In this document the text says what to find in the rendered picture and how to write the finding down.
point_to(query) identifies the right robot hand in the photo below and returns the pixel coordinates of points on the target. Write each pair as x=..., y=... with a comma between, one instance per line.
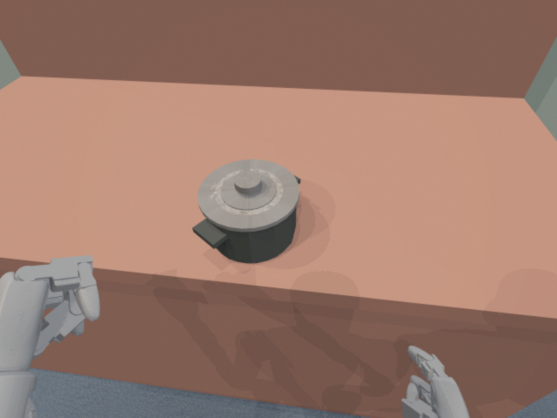
x=441, y=399

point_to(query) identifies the pot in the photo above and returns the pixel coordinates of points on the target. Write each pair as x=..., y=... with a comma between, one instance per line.
x=249, y=247

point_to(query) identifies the table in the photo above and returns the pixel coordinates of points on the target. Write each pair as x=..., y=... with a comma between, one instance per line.
x=427, y=211

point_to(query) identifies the knob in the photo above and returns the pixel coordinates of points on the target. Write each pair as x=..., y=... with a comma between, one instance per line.
x=247, y=182

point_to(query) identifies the left robot hand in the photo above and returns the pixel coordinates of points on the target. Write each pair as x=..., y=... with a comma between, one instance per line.
x=66, y=284

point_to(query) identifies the lid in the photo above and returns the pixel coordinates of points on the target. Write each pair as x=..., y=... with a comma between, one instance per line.
x=224, y=207

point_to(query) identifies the robot left forearm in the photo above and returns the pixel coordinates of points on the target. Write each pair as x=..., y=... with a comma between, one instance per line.
x=15, y=387

